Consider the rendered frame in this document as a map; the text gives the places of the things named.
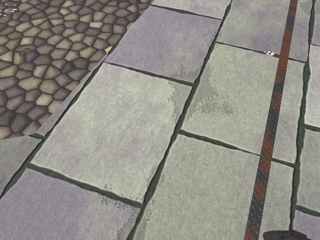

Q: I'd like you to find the right robot hand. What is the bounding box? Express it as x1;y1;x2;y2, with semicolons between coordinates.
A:
263;229;311;240

